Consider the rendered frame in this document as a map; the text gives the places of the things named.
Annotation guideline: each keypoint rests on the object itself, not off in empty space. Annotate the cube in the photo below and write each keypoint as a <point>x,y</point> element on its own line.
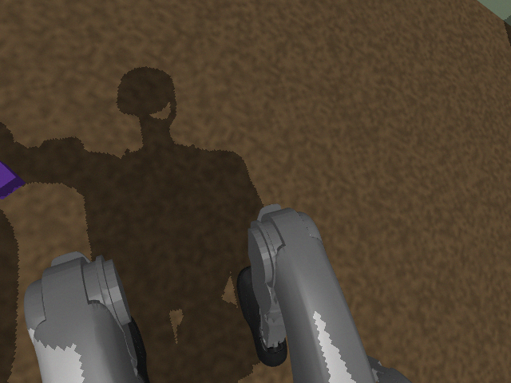
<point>9,181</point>

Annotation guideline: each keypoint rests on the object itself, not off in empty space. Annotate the right robot foot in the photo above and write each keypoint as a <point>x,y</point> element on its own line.
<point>250,309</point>

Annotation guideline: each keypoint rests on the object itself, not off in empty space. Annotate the right robot hand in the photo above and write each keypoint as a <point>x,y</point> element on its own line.
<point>384,374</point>

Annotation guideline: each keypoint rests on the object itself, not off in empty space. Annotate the left robot foot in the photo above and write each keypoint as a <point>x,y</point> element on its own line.
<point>140,352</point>

